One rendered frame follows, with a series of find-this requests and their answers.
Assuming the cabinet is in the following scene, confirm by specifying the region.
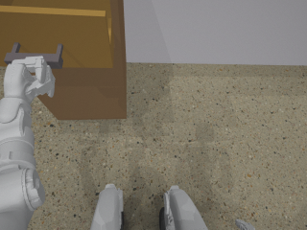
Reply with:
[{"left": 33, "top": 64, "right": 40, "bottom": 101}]
[{"left": 29, "top": 0, "right": 127, "bottom": 121}]

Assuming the right robot shin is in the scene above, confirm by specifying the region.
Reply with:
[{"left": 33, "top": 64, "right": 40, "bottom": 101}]
[{"left": 164, "top": 185, "right": 179, "bottom": 230}]

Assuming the robot left forearm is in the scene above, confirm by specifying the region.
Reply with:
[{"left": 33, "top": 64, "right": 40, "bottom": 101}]
[{"left": 0, "top": 97, "right": 36, "bottom": 175}]

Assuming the robot left hand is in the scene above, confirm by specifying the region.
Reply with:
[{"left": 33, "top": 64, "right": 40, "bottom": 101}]
[{"left": 3, "top": 56, "right": 56, "bottom": 104}]

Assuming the handle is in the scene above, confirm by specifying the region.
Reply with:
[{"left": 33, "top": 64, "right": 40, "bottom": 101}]
[{"left": 4, "top": 42, "right": 63, "bottom": 69}]

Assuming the robot right hand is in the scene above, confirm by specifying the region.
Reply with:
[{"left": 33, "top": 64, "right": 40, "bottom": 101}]
[{"left": 235, "top": 218, "right": 255, "bottom": 230}]

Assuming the robot left upper arm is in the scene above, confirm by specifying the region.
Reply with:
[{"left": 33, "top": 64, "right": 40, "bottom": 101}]
[{"left": 0, "top": 168, "right": 45, "bottom": 230}]

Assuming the right robot thigh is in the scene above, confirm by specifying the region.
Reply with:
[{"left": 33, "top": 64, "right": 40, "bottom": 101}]
[{"left": 163, "top": 189, "right": 208, "bottom": 230}]

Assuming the drawer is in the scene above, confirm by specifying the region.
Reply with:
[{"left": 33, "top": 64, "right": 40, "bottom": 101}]
[{"left": 0, "top": 0, "right": 114, "bottom": 68}]

